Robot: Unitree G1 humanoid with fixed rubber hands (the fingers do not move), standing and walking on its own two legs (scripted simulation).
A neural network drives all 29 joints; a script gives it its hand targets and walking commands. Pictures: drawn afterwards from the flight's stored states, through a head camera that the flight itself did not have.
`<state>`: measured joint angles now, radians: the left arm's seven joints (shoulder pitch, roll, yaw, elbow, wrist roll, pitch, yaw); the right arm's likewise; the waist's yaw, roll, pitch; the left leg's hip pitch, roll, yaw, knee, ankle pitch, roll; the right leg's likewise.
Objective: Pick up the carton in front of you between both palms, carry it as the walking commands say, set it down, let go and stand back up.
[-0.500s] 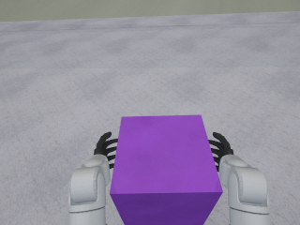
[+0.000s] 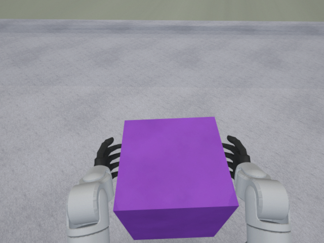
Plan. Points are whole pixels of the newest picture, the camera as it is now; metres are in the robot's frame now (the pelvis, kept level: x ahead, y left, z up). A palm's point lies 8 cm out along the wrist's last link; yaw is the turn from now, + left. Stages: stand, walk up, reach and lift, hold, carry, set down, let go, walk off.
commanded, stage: carry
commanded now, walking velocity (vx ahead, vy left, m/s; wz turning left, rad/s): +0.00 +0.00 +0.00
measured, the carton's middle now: (171, 182) +0.27 +0.00 +0.02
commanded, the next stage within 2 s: hold in 1.98 s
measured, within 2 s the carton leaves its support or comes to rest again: neither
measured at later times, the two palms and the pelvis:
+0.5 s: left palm (120, 103) +0.47 +0.14 +0.11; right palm (222, 105) +0.48 -0.16 +0.10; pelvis +0.21 -0.01 +0.02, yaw +2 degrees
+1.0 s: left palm (116, 114) +0.47 +0.16 +0.07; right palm (214, 111) +0.48 -0.14 +0.07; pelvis +0.22 -0.01 +0.01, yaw +3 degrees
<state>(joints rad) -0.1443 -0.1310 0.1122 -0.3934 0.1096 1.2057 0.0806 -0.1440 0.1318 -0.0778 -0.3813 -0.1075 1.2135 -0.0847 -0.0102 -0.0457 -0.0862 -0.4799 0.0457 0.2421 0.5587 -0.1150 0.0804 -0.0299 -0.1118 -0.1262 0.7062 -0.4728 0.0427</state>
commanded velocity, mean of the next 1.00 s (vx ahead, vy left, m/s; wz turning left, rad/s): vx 0.00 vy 0.00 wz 0.00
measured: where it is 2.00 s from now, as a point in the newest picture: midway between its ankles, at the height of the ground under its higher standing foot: outside the picture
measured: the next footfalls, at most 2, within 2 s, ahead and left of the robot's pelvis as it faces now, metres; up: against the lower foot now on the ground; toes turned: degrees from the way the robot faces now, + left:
right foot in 0.36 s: +0.28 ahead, -0.12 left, +0.00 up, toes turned +12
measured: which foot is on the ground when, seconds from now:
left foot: down 0.00-1.00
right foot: up 0.00-0.34, down 0.36-1.00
